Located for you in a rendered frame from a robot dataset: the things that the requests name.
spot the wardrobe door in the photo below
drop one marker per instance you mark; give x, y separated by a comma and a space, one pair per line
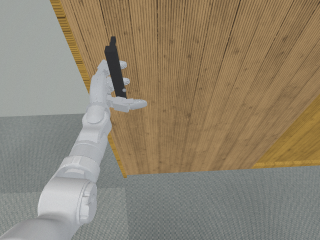
301, 141
223, 79

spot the robot left upper arm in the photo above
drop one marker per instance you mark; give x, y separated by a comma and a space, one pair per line
66, 204

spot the robot left forearm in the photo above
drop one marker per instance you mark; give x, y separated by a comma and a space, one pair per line
88, 150

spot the handle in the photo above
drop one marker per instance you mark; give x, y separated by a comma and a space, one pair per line
113, 63

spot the robot left hand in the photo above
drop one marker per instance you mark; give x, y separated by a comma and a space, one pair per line
101, 85

